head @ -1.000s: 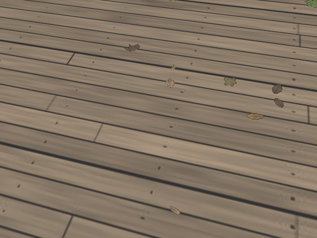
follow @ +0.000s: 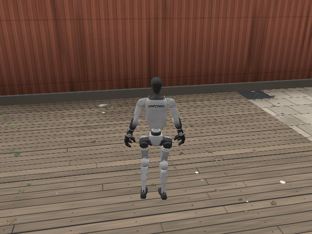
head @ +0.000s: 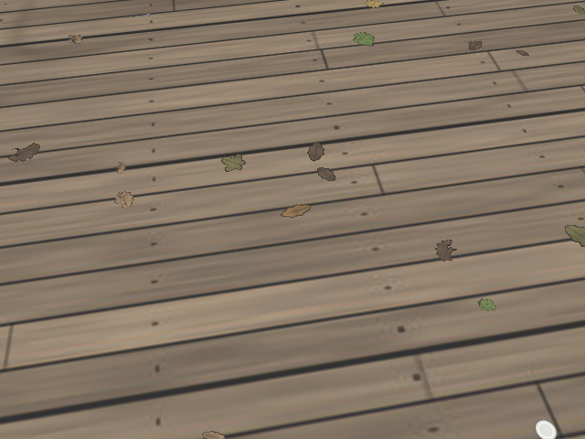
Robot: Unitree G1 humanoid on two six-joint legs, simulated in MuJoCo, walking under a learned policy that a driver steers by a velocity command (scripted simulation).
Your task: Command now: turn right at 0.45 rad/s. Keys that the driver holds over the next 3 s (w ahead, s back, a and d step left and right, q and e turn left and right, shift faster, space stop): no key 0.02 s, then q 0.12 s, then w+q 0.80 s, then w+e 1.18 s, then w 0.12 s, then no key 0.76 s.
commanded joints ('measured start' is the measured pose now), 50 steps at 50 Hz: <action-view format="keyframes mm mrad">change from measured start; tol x32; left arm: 1 -8 158 40 -52 3 -5 -1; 50 76 92 -32 16 -17 -139 -4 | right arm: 1 35 -86 -14 -65 8 -21 -7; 41 -222 -33 8 -156 -33 -53 133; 50 173 -178 -53 -27 -10 -59 42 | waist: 1 -10 -123 -114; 50 -106 27 -181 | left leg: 1 39 -15 12 -101 -3 23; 5 335 250 -266 -582 185 100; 20 279 162 -434 -573 -34 267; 26 -422 -58 -58 115 -123 92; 35 -435 63 22 264 238 43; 45 135 -80 206 -184 185 203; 48 781 423 -732 -433 75 435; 50 516 351 -411 -479 286 360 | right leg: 1 117 -273 304 -66 338 -141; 6 -69 10 9 148 -320 42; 17 -233 -76 -144 257 -263 94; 23 264 -60 -164 -148 -45 38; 26 415 -564 450 -354 -611 -106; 41 287 -350 -282 -278 481 -44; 45 319 -373 -355 178 1012 -18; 48 -376 -111 -218 1020 -349 56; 50 -420 -216 -147 933 -143 37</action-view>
